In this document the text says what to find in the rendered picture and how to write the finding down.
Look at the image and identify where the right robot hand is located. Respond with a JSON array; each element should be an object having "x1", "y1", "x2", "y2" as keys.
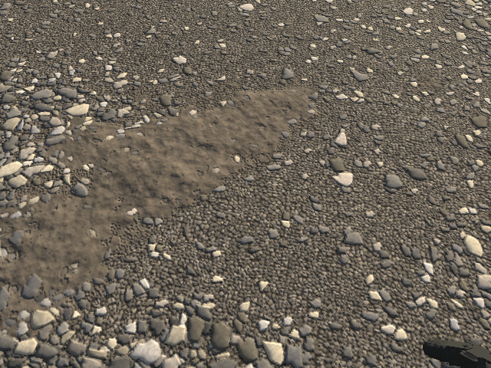
[{"x1": 423, "y1": 340, "x2": 491, "y2": 368}]

